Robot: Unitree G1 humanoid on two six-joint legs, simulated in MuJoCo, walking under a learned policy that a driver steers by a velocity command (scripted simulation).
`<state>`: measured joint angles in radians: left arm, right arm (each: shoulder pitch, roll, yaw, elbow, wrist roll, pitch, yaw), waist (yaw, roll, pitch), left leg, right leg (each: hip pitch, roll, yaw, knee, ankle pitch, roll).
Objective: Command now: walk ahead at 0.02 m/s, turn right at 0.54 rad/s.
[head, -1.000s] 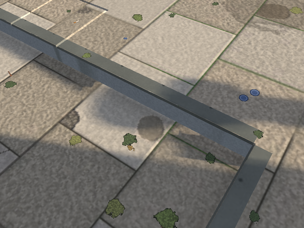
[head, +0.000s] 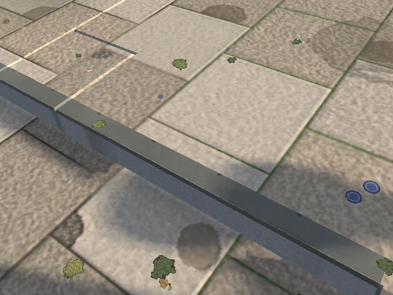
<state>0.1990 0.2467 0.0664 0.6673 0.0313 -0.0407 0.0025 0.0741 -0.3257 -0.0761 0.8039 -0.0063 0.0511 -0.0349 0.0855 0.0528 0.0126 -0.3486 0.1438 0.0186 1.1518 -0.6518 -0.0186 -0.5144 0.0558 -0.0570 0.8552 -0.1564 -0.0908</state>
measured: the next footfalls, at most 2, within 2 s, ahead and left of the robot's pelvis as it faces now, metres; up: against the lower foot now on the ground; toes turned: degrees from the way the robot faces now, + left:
left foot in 0.46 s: +0.15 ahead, +0.17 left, +0.00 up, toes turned -23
right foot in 0.98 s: +0.06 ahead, -0.05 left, +0.00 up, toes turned -42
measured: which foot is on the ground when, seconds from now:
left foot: up 0.00-0.44, down 0.46-0.98, up 1.00-1.00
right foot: down 0.00-0.46, up 0.48-0.96, down 0.98-1.00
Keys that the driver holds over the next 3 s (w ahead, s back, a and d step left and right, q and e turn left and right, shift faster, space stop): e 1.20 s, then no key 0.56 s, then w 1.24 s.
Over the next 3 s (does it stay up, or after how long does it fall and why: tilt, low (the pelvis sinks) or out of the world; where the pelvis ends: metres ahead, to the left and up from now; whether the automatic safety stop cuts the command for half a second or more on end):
stays up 0.51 -0.29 0.04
